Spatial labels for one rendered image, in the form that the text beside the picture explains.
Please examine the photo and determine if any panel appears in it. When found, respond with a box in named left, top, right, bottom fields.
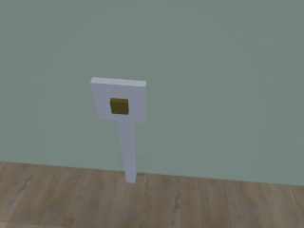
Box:
left=90, top=77, right=146, bottom=183

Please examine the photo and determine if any button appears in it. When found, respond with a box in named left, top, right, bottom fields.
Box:
left=109, top=98, right=129, bottom=115

